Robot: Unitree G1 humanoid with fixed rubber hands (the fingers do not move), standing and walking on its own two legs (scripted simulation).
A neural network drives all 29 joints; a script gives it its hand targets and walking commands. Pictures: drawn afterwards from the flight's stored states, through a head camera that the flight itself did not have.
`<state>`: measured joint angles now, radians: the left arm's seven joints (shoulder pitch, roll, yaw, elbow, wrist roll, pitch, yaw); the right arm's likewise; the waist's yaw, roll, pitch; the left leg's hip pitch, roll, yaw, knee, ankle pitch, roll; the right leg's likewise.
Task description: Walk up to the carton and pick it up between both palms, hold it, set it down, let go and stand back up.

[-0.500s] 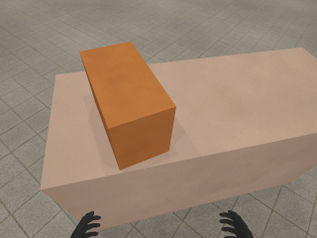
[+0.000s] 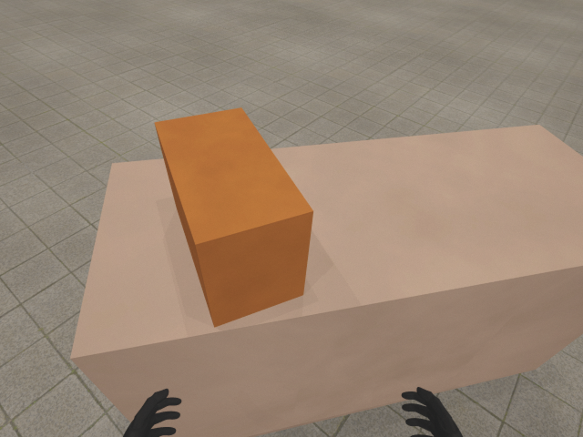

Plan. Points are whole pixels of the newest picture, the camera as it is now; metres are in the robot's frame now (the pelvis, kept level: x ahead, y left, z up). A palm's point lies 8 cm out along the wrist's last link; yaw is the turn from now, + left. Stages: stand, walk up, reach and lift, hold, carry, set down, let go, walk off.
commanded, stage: let go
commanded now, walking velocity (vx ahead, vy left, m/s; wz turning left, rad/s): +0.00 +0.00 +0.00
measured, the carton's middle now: (229, 209) +0.52 +0.12 +0.02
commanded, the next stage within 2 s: stand in 0.24 s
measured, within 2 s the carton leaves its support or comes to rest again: neither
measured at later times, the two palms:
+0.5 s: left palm out of the picture +0.11 +0.27 -0.13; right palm out of the picture +0.10 -0.20 -0.13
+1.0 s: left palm out of the picture -0.07 +0.25 -0.16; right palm out of the picture +0.00 -0.17 -0.14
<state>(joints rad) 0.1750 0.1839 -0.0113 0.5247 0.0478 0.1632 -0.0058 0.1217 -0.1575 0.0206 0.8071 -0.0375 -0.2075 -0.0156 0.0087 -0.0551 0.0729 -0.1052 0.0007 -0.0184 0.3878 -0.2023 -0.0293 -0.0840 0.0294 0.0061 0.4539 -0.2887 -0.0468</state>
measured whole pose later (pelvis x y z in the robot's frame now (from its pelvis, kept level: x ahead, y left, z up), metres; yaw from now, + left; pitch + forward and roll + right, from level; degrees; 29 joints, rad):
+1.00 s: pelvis -0.01 +0.04 +0.00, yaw +5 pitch -1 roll -1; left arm 0.37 0.14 0.03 1.14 0.02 0.01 0.04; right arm 0.35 -0.11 -0.04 1.03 -0.02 0.02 -0.03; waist 0.01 -0.01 -0.01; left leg -0.26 -0.04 -0.08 0.50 -0.22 0.03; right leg -0.14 -0.01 -0.07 0.43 -0.27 0.01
